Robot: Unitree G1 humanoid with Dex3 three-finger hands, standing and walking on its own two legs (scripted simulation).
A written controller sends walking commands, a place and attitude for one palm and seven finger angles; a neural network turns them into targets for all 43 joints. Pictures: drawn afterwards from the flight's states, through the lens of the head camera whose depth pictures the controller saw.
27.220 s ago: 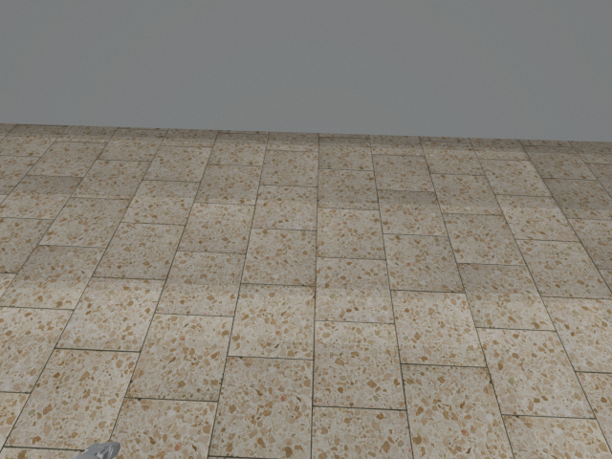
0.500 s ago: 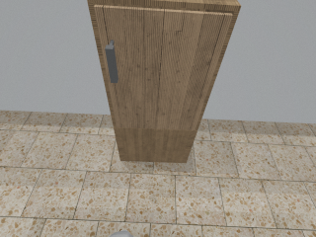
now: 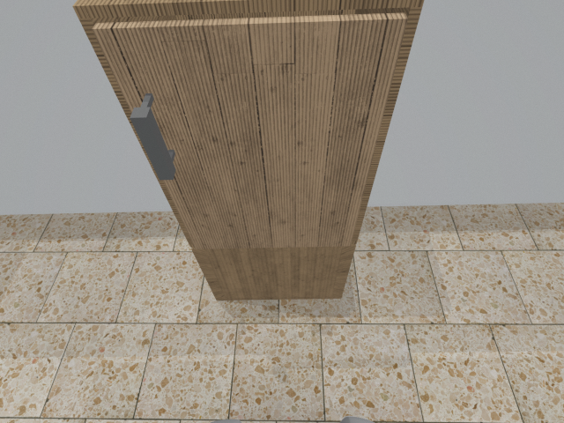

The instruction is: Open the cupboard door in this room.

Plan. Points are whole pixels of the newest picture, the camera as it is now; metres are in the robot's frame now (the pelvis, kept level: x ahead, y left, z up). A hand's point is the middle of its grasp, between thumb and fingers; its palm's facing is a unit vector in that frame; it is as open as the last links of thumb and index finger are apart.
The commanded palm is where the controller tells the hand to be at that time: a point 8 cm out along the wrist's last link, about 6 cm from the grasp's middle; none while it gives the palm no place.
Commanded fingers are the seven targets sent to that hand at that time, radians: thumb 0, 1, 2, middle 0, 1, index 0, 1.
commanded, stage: come to a stop and stand still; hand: left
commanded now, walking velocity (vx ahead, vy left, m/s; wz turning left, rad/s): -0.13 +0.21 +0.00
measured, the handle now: (158, 137) +0.53 +0.24 +0.08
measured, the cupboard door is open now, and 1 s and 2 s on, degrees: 0 0 0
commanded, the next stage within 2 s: look again from close up in 0.56 s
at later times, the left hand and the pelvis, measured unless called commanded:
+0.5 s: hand out of the picture -0.02 +0.23 -0.16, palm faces +0.06 -0.98 -0.20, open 7.4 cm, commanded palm none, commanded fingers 0.00 0.90 0.90 -0.20 -0.30 -0.20 -0.30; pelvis -0.03 +0.04 +0.02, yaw +0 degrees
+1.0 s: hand out of the picture +0.01 +0.19 -0.16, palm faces -0.02 -0.97 -0.25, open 7.3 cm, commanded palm none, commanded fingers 0.00 0.90 0.90 -0.20 -0.30 -0.20 -0.30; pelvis -0.03 +0.01 +0.01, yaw -2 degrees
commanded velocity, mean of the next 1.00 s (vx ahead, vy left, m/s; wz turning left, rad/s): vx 0.02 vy -0.03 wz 0.00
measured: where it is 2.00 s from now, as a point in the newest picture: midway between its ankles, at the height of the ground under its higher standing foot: outside the picture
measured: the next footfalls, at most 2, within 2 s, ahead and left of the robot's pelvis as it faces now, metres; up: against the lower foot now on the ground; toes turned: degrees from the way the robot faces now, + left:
left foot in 0.32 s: -0.02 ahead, +0.16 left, +0.00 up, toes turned +0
right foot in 0.64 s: -0.01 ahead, -0.08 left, +0.00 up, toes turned -4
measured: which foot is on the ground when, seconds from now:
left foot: up 0.00-0.30, down 0.32-1.00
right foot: down 0.00-0.32, up 0.34-0.62, down 0.64-1.00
